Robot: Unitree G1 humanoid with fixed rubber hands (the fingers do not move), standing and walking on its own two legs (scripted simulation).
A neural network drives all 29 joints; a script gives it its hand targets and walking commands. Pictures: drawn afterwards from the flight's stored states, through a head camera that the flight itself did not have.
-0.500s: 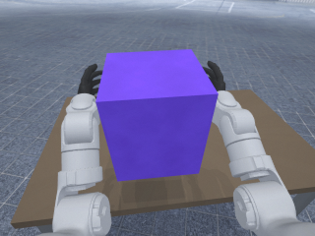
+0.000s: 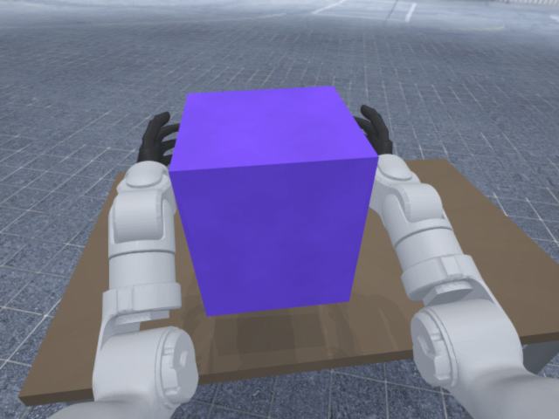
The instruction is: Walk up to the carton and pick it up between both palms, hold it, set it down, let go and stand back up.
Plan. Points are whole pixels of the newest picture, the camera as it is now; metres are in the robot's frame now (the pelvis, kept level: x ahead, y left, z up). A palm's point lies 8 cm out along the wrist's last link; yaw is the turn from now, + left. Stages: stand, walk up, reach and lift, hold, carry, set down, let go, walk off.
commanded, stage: hold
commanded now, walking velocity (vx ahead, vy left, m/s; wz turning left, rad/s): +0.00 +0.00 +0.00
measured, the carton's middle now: (270, 200) +0.36 +0.01 +0.18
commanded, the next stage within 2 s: none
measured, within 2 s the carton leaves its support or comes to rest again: neither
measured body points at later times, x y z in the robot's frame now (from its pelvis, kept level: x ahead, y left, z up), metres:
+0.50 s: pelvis +0.01 +0.00 +0.00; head -0.06 +0.02 +0.44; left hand +0.38 +0.16 +0.23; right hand +0.38 -0.15 +0.23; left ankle +0.06 +0.12 -0.75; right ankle +0.00 -0.13 -0.75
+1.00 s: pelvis -0.01 +0.00 +0.00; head -0.09 +0.03 +0.44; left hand +0.37 +0.17 +0.24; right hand +0.37 -0.14 +0.25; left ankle +0.06 +0.12 -0.75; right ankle +0.00 -0.13 -0.75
